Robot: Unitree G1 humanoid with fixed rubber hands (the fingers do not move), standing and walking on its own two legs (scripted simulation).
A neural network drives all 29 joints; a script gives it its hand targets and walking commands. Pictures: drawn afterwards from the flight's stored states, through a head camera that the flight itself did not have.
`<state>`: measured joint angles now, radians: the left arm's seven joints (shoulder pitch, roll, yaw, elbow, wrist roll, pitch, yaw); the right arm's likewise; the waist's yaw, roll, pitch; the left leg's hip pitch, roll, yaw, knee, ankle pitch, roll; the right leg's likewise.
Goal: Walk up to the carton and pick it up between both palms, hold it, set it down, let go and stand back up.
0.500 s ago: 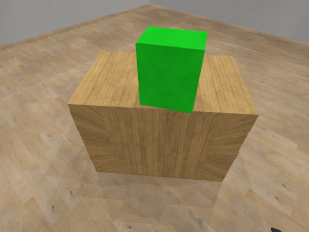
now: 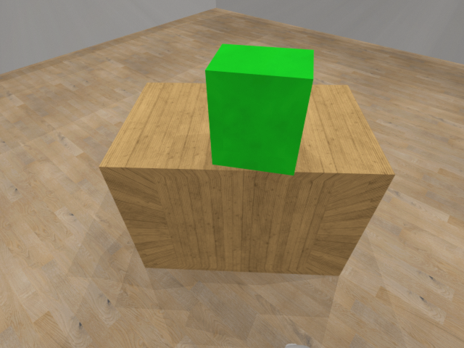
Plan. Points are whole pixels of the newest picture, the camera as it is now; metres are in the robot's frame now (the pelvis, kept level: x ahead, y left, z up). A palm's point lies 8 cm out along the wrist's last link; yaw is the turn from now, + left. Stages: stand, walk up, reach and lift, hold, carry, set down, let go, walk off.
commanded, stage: walk up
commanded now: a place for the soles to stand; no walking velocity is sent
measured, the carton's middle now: (259, 111) +0.73 -0.03 +0.05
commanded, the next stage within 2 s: none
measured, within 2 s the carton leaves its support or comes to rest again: neither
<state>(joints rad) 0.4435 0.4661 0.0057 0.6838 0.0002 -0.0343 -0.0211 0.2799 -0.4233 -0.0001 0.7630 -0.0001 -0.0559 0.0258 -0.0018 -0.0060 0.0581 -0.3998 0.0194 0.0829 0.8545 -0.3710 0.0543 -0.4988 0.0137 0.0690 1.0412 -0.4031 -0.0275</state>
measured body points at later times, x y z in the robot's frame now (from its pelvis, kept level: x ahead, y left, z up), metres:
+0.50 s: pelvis +0.09 -0.03 +0.01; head +0.09 -0.04 +0.46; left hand +0.16 +0.29 -0.07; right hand +0.14 -0.35 -0.10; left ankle +0.08 +0.08 -0.65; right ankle +0.17 -0.15 -0.70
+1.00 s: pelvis +0.20 +0.00 +0.01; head +0.19 +0.02 +0.46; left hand +0.30 +0.31 -0.10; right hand +0.23 -0.33 -0.08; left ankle +0.18 +0.09 -0.70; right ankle +0.29 -0.16 -0.67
